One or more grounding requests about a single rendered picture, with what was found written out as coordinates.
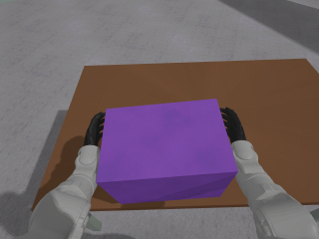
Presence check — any left robot hand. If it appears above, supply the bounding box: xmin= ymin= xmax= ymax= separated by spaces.
xmin=83 ymin=112 xmax=106 ymax=146

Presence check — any carton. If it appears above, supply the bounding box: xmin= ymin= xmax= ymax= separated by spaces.
xmin=96 ymin=99 xmax=238 ymax=204

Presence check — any robot right upper arm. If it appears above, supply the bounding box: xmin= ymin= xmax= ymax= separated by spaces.
xmin=253 ymin=199 xmax=319 ymax=239

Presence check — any left robot forearm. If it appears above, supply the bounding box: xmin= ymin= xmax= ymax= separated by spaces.
xmin=28 ymin=144 xmax=101 ymax=232

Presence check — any right robot hand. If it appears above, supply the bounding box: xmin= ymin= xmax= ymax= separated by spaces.
xmin=219 ymin=107 xmax=246 ymax=143

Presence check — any right robot forearm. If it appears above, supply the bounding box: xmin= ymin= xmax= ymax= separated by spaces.
xmin=231 ymin=140 xmax=319 ymax=235

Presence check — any table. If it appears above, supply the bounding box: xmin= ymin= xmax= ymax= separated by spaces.
xmin=31 ymin=58 xmax=319 ymax=231

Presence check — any robot left upper arm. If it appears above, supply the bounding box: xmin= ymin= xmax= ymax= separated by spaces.
xmin=13 ymin=189 xmax=92 ymax=239

